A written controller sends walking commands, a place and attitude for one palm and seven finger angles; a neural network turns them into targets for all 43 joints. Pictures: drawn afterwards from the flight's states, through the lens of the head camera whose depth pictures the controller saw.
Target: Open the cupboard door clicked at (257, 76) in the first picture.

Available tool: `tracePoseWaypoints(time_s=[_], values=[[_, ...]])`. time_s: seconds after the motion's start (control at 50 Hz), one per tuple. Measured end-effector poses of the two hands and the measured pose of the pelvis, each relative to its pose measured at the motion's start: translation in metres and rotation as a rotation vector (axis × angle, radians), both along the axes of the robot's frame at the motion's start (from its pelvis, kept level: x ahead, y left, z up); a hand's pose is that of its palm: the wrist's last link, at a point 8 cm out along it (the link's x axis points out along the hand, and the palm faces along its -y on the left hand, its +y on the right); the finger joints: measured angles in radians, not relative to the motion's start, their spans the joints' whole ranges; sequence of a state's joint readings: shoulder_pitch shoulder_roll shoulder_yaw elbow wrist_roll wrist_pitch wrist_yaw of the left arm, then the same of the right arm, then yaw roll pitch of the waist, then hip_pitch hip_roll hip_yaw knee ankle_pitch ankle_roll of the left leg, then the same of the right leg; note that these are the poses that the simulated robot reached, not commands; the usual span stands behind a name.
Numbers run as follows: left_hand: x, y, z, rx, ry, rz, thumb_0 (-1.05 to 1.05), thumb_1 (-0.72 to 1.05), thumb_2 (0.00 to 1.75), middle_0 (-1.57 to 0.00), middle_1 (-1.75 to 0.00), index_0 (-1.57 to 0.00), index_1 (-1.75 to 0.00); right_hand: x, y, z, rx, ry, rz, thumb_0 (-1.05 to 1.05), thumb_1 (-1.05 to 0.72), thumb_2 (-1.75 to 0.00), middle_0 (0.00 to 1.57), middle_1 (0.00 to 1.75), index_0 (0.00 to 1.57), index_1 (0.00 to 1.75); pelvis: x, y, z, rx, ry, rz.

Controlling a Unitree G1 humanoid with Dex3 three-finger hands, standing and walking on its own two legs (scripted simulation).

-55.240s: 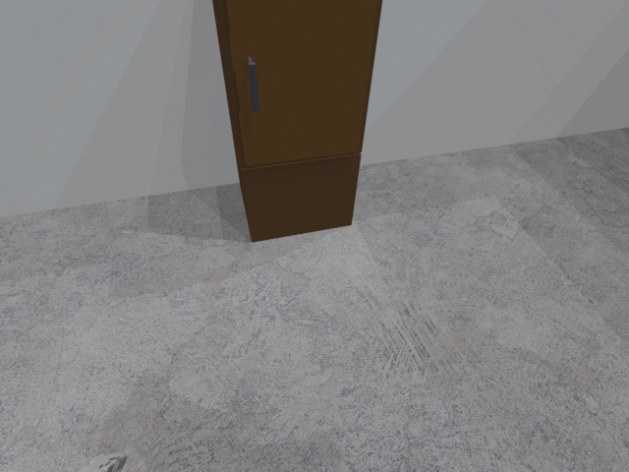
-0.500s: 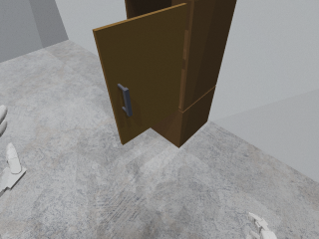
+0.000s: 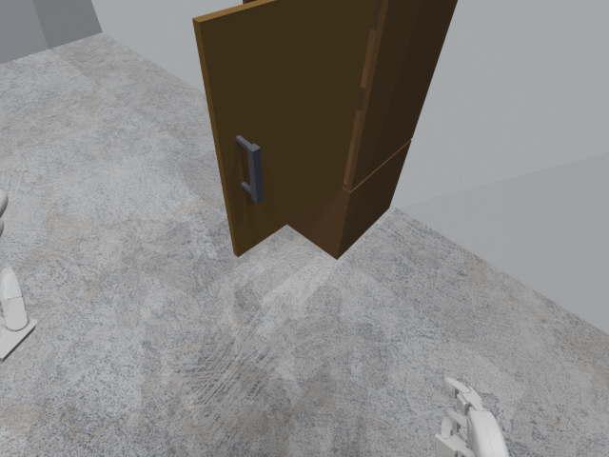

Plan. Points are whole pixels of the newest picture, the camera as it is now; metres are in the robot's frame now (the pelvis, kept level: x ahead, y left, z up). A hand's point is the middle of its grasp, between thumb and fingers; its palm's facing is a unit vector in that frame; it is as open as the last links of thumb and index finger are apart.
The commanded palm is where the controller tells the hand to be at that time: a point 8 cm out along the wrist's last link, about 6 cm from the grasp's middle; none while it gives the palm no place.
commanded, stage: stop stepping back and stand still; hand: left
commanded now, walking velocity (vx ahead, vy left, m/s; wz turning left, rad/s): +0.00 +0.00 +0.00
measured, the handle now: (249, 170) +0.64 +0.15 -0.04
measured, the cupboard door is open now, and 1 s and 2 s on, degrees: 85 85 85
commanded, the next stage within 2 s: let the arm hang, fingers relaxed in 0.50 s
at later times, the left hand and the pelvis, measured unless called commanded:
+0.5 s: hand (26, 365) +0.17 +0.25 +0.15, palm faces +0.43 -0.78 -0.46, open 7.4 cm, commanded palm +0.11 +0.29 +0.18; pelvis -0.03 -0.01 +0.00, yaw +0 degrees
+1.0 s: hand out of the picture -0.01 +0.16 -0.18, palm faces +0.02 -0.98 -0.19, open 7.1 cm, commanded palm none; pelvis -0.04 -0.03 +0.00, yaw +2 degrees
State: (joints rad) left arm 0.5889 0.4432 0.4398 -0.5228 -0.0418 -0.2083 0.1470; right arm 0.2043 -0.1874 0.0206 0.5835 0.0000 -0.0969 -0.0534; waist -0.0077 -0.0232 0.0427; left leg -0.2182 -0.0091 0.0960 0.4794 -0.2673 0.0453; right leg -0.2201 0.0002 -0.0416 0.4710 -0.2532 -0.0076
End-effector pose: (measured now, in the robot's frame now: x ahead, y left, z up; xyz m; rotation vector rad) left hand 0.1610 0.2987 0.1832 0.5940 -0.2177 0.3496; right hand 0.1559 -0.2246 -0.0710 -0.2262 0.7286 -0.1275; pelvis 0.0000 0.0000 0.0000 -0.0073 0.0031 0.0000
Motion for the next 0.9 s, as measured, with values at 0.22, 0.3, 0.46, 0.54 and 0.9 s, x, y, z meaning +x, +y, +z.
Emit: tracePoseWaypoints(time_s=[0.22, 0.3, 0.46, 0.54, 0.9], values=[[-0.032, -0.002, -0.006, -0.053, 0.005, 0.067, 0.02, 0.89, 0.9, -0.21, -0.3, -0.22, -0.3, -0.023, -0.002, -0.006, 0.004, 0.011, 0.011, 0.01, -0.9, -0.9, 0.2, 0.3, 0.21, 0.3, -0.021, -0.002, 0.002, -0.001, -0.017, 0.008], [-0.038, -0.004, -0.007, -0.065, 0.0, 0.083, 0.02, 0.89, 0.9, -0.21, -0.3, -0.22, -0.3, -0.029, -0.007, -0.005, 0.001, 0.009, 0.01, 0.01, -0.9, -0.9, 0.2, 0.3, 0.21, 0.3, -0.027, -0.006, 0.003, -0.005, -0.015, 0.009], [-0.036, -0.01, -0.011, -0.075, 0.011, 0.079, 0.02, 0.89, 0.9, -0.21, -0.3, -0.21, -0.3, -0.037, -0.02, -0.003, -0.015, 0.012, -0.013, 0.01, -0.91, -0.9, 0.2, 0.3, 0.21, 0.3, -0.031, -0.011, 0.004, -0.01, -0.007, 0.005], [-0.033, -0.013, -0.012, -0.073, 0.021, 0.066, 0.02, 0.89, 0.9, -0.21, -0.3, -0.21, -0.3, -0.039, -0.025, -0.002, -0.022, 0.014, -0.025, 0.01, -0.91, -0.9, 0.2, 0.3, 0.21, 0.3, -0.031, -0.012, 0.004, -0.009, -0.006, 0.005], [-0.132, -0.094, -0.316, -0.558, 1.318, 0.129, 0.02, 0.91, 0.9, -0.2, -0.3, -0.2, -0.3, -0.121, -0.056, -0.057, -0.017, 0.438, -0.029, 0.01, -0.91, -0.9, 0.2, 0.3, 0.21, 0.29, -0.041, -0.021, -0.006, 0.016, -0.017, 0.029]])
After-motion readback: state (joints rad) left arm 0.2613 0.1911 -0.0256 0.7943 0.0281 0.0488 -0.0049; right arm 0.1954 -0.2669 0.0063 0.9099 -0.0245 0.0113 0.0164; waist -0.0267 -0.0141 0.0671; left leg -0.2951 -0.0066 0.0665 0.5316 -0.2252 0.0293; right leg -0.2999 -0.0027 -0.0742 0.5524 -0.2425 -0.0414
